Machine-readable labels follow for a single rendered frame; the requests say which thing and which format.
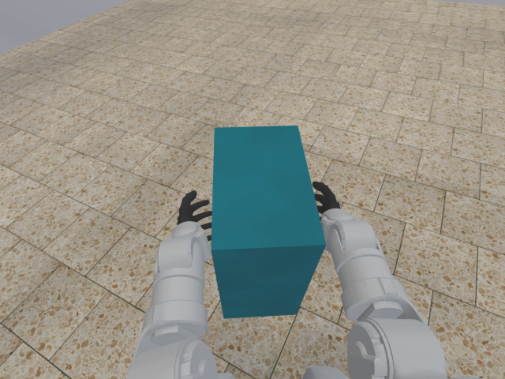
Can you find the robot left hand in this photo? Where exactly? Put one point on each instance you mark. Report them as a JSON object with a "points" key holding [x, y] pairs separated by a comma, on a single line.
{"points": [[186, 211]]}

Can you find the carton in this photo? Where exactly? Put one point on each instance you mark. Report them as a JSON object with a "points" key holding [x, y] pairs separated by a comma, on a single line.
{"points": [[266, 234]]}

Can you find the robot right hand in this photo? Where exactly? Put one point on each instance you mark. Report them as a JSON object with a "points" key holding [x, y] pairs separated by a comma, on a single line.
{"points": [[327, 200]]}

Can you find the robot left upper arm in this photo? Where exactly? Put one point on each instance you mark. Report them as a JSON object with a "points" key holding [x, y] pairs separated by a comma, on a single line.
{"points": [[185, 359]]}

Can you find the right robot forearm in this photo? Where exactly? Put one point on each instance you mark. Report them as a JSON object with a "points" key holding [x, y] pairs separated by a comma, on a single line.
{"points": [[369, 288]]}

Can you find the robot right upper arm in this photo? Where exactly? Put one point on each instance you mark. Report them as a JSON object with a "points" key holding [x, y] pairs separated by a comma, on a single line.
{"points": [[386, 348]]}

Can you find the left robot forearm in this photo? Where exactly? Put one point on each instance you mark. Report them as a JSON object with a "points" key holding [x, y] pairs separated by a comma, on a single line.
{"points": [[177, 304]]}

